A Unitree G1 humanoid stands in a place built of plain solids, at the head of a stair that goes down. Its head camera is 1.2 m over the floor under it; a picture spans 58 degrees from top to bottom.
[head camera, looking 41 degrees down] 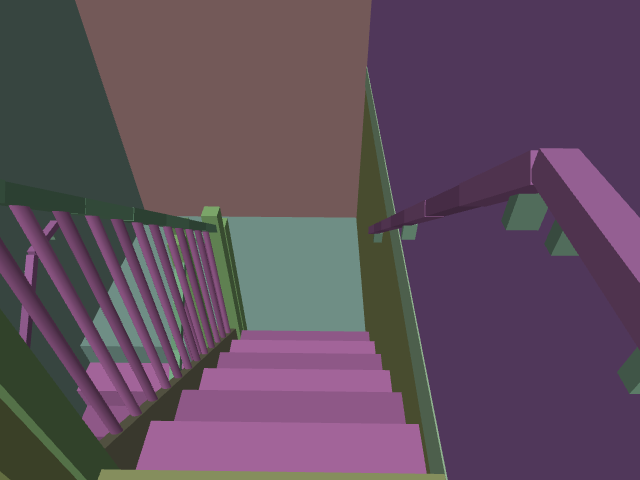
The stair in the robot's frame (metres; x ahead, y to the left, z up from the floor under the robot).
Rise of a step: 0.21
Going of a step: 0.24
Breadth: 0.90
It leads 1 degrees to the right of straight ahead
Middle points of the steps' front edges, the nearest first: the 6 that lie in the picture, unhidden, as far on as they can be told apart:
0.69 0.12 -0.21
0.93 0.12 -0.43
1.17 0.11 -0.64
1.41 0.11 -0.85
1.64 0.11 -1.07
1.88 0.10 -1.28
